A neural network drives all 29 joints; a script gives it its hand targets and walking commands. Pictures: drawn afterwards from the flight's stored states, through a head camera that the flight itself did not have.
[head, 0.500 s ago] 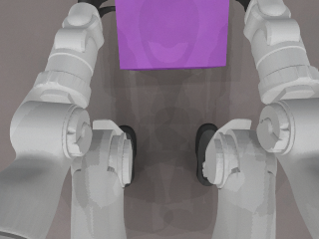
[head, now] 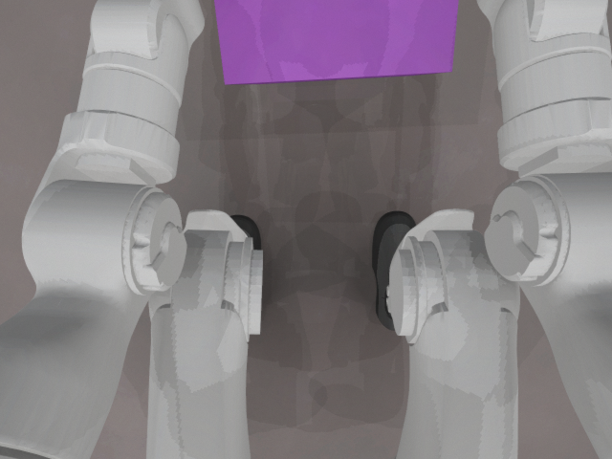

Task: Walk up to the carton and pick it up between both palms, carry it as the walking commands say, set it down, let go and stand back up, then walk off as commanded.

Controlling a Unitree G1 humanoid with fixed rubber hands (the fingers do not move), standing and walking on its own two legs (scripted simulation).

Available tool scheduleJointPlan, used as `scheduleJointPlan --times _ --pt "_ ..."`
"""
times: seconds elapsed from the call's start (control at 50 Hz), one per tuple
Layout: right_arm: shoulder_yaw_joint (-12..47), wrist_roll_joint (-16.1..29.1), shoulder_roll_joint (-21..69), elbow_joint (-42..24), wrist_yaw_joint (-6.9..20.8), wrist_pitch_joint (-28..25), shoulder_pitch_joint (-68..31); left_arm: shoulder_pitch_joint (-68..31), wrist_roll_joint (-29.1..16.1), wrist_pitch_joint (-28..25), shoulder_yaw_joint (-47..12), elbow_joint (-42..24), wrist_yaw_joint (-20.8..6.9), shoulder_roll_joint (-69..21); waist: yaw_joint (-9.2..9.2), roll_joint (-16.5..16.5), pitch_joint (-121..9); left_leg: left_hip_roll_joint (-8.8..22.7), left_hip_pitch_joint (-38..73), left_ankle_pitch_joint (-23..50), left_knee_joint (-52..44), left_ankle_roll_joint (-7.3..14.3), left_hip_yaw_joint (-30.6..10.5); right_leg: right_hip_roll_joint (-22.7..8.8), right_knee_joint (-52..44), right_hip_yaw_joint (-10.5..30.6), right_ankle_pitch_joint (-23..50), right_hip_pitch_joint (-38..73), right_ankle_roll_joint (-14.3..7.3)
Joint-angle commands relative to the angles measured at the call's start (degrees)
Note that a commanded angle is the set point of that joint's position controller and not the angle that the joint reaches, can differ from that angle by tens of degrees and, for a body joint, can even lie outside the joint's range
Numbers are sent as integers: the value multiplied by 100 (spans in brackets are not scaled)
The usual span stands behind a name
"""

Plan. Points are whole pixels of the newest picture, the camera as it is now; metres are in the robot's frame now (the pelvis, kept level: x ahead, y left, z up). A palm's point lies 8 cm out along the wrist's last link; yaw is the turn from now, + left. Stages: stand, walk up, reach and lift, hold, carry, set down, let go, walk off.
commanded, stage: reach and lift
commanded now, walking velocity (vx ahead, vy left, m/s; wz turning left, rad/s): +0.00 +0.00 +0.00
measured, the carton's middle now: out of the picture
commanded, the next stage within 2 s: none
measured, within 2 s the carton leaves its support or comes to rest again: neither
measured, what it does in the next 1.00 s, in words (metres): rises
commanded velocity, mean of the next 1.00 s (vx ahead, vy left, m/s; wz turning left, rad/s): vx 0.00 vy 0.00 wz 0.00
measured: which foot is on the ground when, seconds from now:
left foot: down 0.00-1.00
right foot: down 0.00-1.00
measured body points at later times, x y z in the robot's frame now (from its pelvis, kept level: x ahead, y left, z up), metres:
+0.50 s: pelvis -0.01 +0.00 +0.03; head +0.36 -0.01 +0.27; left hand +0.56 +0.13 -0.13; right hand +0.58 -0.16 -0.11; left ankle +0.13 +0.14 -0.34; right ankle +0.13 -0.14 -0.34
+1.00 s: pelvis -0.02 +0.00 +0.07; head +0.34 -0.01 +0.32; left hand +0.54 +0.13 -0.07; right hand +0.56 -0.16 -0.05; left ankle +0.13 +0.14 -0.34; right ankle +0.13 -0.14 -0.34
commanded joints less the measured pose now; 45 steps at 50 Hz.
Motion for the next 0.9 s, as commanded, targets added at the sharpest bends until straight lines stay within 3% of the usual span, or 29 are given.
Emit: scheduleJointPlan --times 0.0,0.06,0.1,0.12,0.18,0.2,0.22,0.24,0.26,0.28,0.3,0.32,0.34,0.36,0.38,0.42,0.44,0.48,0.5,0.58,0.6,0.62,0.66,0.7,0.72,0.78,0.82,0.84,0.88 --pt "1790 357 5851 -363 2312 116 -2743 -4281 -423 -305 -1793 -1768 -2280 -5381 -134 -204 -10330 -247 3239 1528 -928 313 1185 327 -923 -1040 1587 3587 -415" --pt "1639 122 5915 -259 2351 151 -2534 -4069 -268 -260 -1773 -1602 -2318 -5517 -219 -102 -10422 -298 3277 1515 -1035 275 1190 348 -953 -1114 1558 3421 -390" --pt "1730 145 6027 -324 2358 152 -2484 -3979 -186 -251 -1749 -1642 -2330 -5561 -81 -114 -10607 -300 3310 1616 -1053 262 1222 371 -1002 -1077 1658 3441 -385" --pt "1658 36 6009 -162 2350 153 -2401 -3916 -129 -261 -1688 -1582 -2321 -5548 -140 -82 -10450 -306 3224 1537 -1086 261 1226 364 -1025 -1093 1569 3358 -378" --pt "1898 189 5940 -517 2347 134 -2654 -3919 -130 -230 -1831 -1701 -2268 -5547 -40 -150 -10941 -296 3380 1692 -1140 252 1239 373 -1034 -1092 1742 3621 -347" --pt "1886 140 5905 -495 2314 135 -2647 -4143 -207 -246 -1821 -1888 -2254 -5615 -147 -267 -10988 -286 3316 1621 -1109 243 1230 356 -1047 -1116 1710 3708 -351" --pt "2040 240 6084 -600 2284 147 -2663 -4203 -210 -261 -1969 -2067 -2232 -5519 -11 -277 -11336 -298 3571 1798 -1132 247 1258 390 -1057 -1114 1882 3954 -325" --pt "1939 188 5970 -495 2269 165 -2676 -4347 -246 -269 -1961 -2040 -2218 -5479 -201 -295 -11171 -274 3511 1694 -1161 267 1180 389 -1067 -1156 1786 3846 -322" --pt "2090 276 6081 -725 2249 156 -2663 -4389 -326 -267 -2117 -2314 -2198 -5610 -110 -279 -11671 -317 3792 1853 -1171 236 1242 401 -1086 -1136 1955 4128 -320" --pt "1970 192 6051 -401 2246 213 -2770 -4411 -230 -239 -1907 -1990 -2203 -5442 -90 -395 -11188 -282 3483 1544 -1185 272 1232 387 -1129 -1142 1611 3846 -302" --pt "2182 329 6102 -953 2221 196 -2851 -4245 -331 -205 -2119 -2223 -2192 -5676 -99 -361 -11830 -319 3847 1780 -1180 249 1241 428 -1145 -1141 1874 4217 -292" --pt "1901 154 5957 -415 2238 264 -2827 -4324 -161 -152 -1870 -1851 -2219 -5440 -119 -363 -11054 -272 3287 1342 -1232 279 1194 373 -1140 -1111 1422 3806 -316" --pt "2245 374 6263 -1034 2232 255 -2815 -4193 -268 -137 -2154 -2335 -2232 -5754 -43 -336 -11899 -332 3889 1802 -1289 273 1225 460 -1208 -1102 1890 4332 -281" --pt "2040 230 6079 -747 2220 301 -2857 -4382 -219 -100 -1941 -2021 -2259 -5500 -104 -385 -11387 -309 3401 1414 -1287 270 1242 392 -1230 -1121 1571 4089 -288" --pt "2122 256 6288 -851 2222 326 -2810 -4363 -200 -107 -2023 -2251 -2281 -5637 -30 -369 -11764 -334 3628 1544 -1306 285 1269 429 -1275 -1082 1692 4293 -293" --pt "1882 94 6224 -406 2262 410 -2528 -4323 -62 -27 -1871 -1995 -2307 -5569 -34 -277 -11378 -300 3332 1205 -1377 279 1291 412 -1319 -1072 1387 4044 -335" --pt "1922 95 6303 -561 2271 400 -2483 -3976 10 12 -1879 -1915 -2308 -5765 18 -258 -11492 -325 3415 1250 -1466 281 1282 463 -1350 -1068 1418 4110 -321" --pt "2033 228 6412 -615 2261 449 -2533 -4360 -86 17 -2092 -2380 -2297 -5680 -42 -155 -11926 -316 3636 1371 -1513 271 1263 460 -1375 -1050 1584 4297 -313" --pt "2047 246 6451 -704 2276 453 -2575 -4360 -88 28 -2123 -2419 -2289 -5669 36 -151 -12051 -331 3818 1416 -1548 266 1276 460 -1390 -1086 1579 4265 -309" --pt "2006 170 6577 -583 2284 566 -2407 -4643 -106 78 -2198 -2721 -2286 -5611 -26 -232 -12232 -328 3799 1355 -1651 255 1263 489 -1518 -1041 1595 4454 -342" --pt "1914 107 6530 -491 2288 567 -2384 -4450 -46 113 -2108 -2463 -2291 -5680 -34 -168 -12084 -324 3740 1257 -1692 251 1266 479 -1543 -1076 1481 4382 -342" --pt "2054 182 6720 -746 2284 580 -2316 -4396 -94 98 -2251 -2811 -2283 -5792 0 -210 -12502 -364 4082 1501 -1747 265 1250 533 -1575 -1070 1702 4601 -325" --pt "1934 91 6662 -517 2298 617 -2255 -4395 39 157 -2151 -2565 -2276 -5785 -6 -136 -12276 -343 3966 1303 -1834 254 1251 514 -1637 -1073 1522 4440 -338" --pt "1944 57 6557 -632 2292 632 -2414 -4232 61 222 -2159 -2421 -2302 -5890 -105 -130 -12215 -353 3918 1230 -1912 287 1199 527 -1675 -1075 1414 4382 -329" --pt "1963 44 6682 -630 2309 645 -2249 -4258 38 210 -2158 -2582 -2314 -5852 -41 -272 -12244 -363 3947 1304 -1935 283 1188 522 -1707 -1067 1502 4466 -323" --pt "2018 51 6680 -714 2315 677 -2348 -4167 86 269 -2166 -2467 -2328 -5937 -81 -251 -12419 -352 3977 1247 -2033 288 1217 530 -1822 -1053 1470 4582 -314" --pt "2123 164 6787 -868 2287 698 -2325 -4251 31 278 -2274 -2736 -2338 -5950 7 -231 -12729 -383 4103 1403 -2081 298 1208 572 -1855 -1032 1649 4818 -320" --pt "2118 127 6710 -903 2285 703 -2334 -4320 2 294 -2298 -2703 -2348 -5969 -123 -284 -12731 -352 4034 1345 -2079 277 1203 564 -1899 -1037 1615 4851 -309" --pt "2218 209 6826 -1001 2272 725 -2487 -4240 17 352 -2384 -2713 -2353 -6113 -81 -187 -12923 -378 4238 1337 -2175 293 1185 586 -1925 -1061 1588 4905 -297"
